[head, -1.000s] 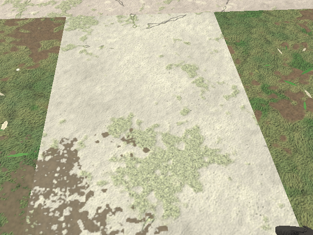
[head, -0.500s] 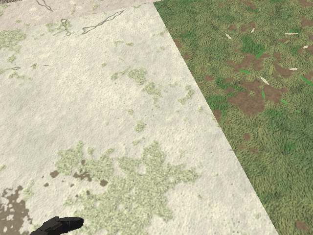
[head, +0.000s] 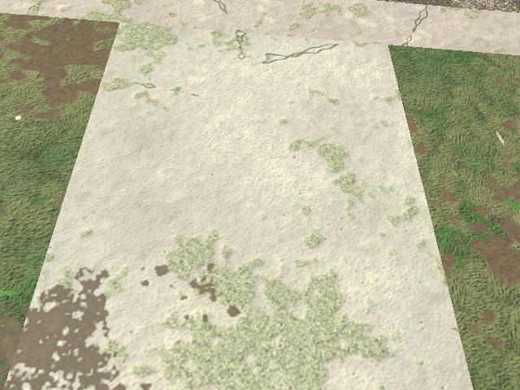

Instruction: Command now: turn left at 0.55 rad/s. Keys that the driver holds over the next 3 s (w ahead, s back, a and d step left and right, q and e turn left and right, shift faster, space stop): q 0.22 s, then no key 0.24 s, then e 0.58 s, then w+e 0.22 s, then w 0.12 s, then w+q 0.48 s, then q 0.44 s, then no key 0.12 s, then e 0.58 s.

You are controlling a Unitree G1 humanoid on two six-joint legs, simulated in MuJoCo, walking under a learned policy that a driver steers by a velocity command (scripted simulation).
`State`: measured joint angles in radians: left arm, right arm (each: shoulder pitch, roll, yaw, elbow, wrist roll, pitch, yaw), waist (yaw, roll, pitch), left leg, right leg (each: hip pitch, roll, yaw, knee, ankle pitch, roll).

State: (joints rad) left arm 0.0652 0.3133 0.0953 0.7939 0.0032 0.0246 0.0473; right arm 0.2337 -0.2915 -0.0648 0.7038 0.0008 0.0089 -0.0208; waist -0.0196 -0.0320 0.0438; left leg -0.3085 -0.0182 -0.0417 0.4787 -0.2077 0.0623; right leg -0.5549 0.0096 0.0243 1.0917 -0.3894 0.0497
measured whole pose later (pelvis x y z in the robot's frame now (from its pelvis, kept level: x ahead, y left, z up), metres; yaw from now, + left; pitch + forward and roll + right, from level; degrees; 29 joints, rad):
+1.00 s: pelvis +0.00 -0.06 -0.02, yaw -1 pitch +1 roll +1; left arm 0.15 0.33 0.08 0.74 -0.02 0.05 -0.02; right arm 0.15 -0.32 -0.08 0.74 0.00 0.02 -0.04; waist 0.00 0.03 0.07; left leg -0.26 0.10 0.07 0.67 -0.43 -0.06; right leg -0.30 0.01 -0.04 0.61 -0.29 -0.03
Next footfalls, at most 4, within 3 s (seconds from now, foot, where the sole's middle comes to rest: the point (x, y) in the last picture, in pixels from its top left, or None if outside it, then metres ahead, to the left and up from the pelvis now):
0.32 right None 0.08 -0.14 -0.78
0.64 left None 0.01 0.10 -0.78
0.98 right None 0.04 -0.16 -0.78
1.52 left None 0.22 0.04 -0.78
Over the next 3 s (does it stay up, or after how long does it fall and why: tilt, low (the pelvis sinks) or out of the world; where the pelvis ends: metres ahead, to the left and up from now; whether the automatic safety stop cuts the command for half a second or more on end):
stays up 0.46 -0.11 0.00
